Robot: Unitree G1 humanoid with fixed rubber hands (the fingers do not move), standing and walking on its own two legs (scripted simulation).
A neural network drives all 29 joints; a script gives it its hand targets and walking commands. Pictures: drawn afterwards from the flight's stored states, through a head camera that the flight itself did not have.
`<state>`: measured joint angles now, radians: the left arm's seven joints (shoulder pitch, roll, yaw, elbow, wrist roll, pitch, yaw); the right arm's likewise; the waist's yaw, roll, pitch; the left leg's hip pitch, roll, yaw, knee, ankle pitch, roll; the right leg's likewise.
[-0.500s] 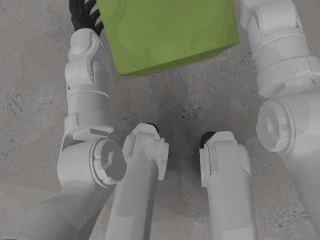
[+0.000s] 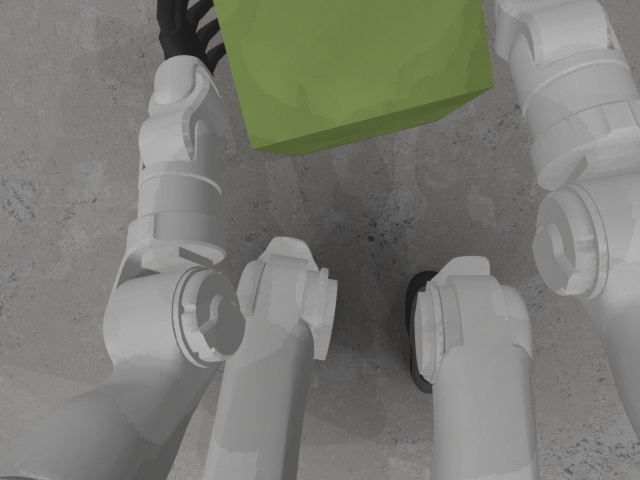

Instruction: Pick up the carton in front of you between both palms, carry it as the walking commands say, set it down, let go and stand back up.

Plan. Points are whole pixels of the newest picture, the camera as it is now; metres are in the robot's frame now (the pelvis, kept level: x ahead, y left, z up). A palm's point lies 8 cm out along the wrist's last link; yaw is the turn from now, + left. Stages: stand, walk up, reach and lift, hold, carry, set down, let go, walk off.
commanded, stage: set down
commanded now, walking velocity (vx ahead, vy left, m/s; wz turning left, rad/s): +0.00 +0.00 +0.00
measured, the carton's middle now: (347, 42) +0.53 +0.04 -0.25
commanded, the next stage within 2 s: none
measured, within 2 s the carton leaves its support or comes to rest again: rests again in 0.08 s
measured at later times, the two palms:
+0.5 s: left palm (184, 62) +0.50 +0.20 -0.17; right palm out of the picture +0.57 -0.10 -0.18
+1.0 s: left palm (164, 66) +0.50 +0.23 -0.19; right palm out of the picture +0.59 -0.15 -0.20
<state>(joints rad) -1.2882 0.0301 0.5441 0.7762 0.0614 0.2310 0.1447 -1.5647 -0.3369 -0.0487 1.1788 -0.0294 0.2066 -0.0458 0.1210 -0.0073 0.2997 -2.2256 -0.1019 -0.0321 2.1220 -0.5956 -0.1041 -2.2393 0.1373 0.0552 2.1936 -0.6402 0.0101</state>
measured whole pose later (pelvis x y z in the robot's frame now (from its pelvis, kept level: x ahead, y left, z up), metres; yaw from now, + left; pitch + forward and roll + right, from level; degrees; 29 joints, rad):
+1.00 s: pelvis -0.01 +0.00 -0.02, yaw +1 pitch +35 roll +5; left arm -1.42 0.24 0.36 1.06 -0.17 0.06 0.13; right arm -1.66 -0.57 0.17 1.23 0.21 0.11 -0.01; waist 0.13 0.03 0.47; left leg -2.22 -0.03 0.03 2.17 -0.57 -0.05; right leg -2.23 0.06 0.04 2.26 -0.63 -0.02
